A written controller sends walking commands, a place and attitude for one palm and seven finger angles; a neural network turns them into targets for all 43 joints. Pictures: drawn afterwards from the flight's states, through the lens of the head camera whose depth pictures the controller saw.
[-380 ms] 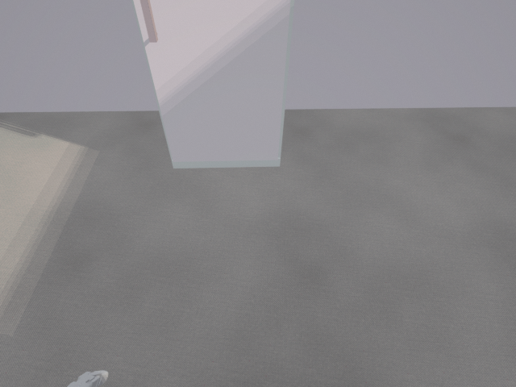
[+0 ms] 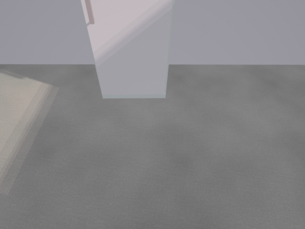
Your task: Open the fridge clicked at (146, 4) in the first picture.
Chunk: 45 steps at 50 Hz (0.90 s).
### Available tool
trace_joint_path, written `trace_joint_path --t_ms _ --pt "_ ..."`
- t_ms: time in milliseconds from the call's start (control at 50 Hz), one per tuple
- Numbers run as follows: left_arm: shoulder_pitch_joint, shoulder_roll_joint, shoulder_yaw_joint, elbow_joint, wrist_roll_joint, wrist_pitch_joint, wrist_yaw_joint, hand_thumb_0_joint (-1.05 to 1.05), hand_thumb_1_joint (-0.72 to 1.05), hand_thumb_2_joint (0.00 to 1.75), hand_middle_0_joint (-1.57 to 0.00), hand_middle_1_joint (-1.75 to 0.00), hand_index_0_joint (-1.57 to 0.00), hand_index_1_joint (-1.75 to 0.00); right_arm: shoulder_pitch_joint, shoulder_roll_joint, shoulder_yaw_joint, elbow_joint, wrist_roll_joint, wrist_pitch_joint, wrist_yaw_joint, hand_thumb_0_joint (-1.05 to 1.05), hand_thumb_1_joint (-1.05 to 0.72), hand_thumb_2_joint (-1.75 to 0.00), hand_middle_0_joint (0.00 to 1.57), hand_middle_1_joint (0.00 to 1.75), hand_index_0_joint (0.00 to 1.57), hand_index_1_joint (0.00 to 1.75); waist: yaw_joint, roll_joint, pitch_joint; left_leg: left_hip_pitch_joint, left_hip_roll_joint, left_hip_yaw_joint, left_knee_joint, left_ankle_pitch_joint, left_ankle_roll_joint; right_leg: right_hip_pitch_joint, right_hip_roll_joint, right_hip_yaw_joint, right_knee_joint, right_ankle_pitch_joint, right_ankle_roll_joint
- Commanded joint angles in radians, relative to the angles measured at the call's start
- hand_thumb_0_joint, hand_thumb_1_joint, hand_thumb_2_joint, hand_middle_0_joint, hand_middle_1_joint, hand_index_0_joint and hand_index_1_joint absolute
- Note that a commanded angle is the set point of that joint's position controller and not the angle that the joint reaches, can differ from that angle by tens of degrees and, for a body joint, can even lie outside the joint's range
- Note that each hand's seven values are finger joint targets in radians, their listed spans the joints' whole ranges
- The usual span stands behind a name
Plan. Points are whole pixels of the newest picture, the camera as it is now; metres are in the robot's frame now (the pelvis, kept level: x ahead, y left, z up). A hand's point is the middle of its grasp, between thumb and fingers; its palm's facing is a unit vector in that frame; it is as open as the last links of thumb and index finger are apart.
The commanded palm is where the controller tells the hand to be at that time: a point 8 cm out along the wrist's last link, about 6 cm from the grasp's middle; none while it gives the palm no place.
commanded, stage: stand and wait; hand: left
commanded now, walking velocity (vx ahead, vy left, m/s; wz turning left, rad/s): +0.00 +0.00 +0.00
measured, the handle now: out of the picture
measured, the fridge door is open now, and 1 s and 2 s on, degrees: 0 0 0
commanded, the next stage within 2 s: look at it before walking up in 0.44 s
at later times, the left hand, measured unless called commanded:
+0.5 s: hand out of the picture +0.08 +0.24 -0.15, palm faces -0.03 -0.94 -0.33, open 7.4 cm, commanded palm none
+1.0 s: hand out of the picture +0.08 +0.24 -0.15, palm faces -0.03 -0.94 -0.33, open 7.4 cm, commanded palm none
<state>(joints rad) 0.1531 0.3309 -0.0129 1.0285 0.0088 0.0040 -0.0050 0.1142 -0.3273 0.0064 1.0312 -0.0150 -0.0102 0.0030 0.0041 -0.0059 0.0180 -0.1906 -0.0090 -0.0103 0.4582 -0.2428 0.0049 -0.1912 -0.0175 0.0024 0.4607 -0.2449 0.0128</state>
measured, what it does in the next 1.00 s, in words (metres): stands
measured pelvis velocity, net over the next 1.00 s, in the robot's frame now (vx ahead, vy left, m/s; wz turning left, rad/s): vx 0.00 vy -0.01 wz -0.01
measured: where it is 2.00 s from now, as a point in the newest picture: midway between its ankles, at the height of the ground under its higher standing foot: outside the picture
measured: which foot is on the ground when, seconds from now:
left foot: down 0.00-1.00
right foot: down 0.00-1.00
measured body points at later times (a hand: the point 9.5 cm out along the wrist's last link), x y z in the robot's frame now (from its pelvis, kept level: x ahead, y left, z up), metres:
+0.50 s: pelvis +0.00 +0.00 +0.00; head -0.01 +0.00 +0.45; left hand +0.08 +0.29 -0.13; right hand +0.07 -0.30 -0.13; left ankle +0.00 +0.12 -0.74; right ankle +0.00 -0.13 -0.74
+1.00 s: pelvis +0.00 -0.01 +0.01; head +0.00 +0.00 +0.46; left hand +0.08 +0.29 -0.13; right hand +0.08 -0.30 -0.13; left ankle +0.00 +0.12 -0.74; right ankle +0.00 -0.13 -0.74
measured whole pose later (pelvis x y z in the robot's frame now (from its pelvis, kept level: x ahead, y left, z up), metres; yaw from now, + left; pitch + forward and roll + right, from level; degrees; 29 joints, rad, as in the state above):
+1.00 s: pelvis +0.00 -0.01 +0.01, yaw +0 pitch -2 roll +0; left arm 0.14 0.34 -0.01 1.09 0.01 0.00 0.00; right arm 0.12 -0.34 0.01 1.11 -0.01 -0.01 0.00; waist 0.00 -0.01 0.03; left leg -0.15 0.00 -0.01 0.38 -0.20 -0.01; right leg -0.15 -0.01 0.01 0.38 -0.20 0.01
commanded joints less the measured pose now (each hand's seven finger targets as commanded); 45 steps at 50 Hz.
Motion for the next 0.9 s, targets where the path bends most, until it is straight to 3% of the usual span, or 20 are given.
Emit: trace_joint_path --t_ms 0,460,620,880 --pt "-0.056 0.212 0.048 -0.061 0.003 -0.027 0.015 0.00 0.90 0.90 -0.20 -0.30 -0.20 -0.30 -0.055 -0.209 -0.050 -0.059 0.003 -0.023 -0.014 0.00 -0.90 -0.90 0.20 0.30 0.20 0.30 -0.006 0.002 -0.061 0.017 0.112 -0.093 -0.088 0.132 0.035 0.013 -0.097 0.099 -0.091 0.102 -0.046" --pt "-0.062 0.216 0.043 -0.010 0.002 -0.025 0.015 0.00 0.90 0.90 -0.20 -0.30 -0.20 -0.30 -0.041 -0.222 -0.044 0.007 0.006 -0.024 -0.013 0.00 -0.90 -0.90 0.20 0.30 0.20 0.30 -0.003 0.010 -0.029 0.020 0.124 -0.102 -0.144 0.100 0.029 0.019 -0.096 0.103 -0.129 0.070 -0.040" --pt "-0.064 0.218 0.045 -0.009 0.004 -0.029 0.015 0.00 0.90 0.90 -0.20 -0.30 -0.20 -0.30 -0.041 -0.217 -0.046 0.010 0.007 -0.023 -0.012 0.00 -0.90 -0.90 0.20 0.30 0.20 0.30 -0.005 -0.013 -0.034 0.036 0.123 -0.094 -0.138 0.120 0.026 0.020 -0.101 0.109 -0.140 0.090 -0.042" --pt "-0.055 0.216 0.044 -0.005 0.003 -0.029 0.016 0.00 0.90 0.90 -0.20 -0.30 -0.20 -0.30 -0.044 -0.220 -0.044 0.018 0.008 -0.027 -0.014 0.00 -0.90 -0.90 0.20 0.30 0.20 0.30 -0.003 0.016 -0.060 0.061 0.131 -0.092 -0.142 0.178 0.025 0.050 -0.100 0.100 -0.132 0.157 -0.040"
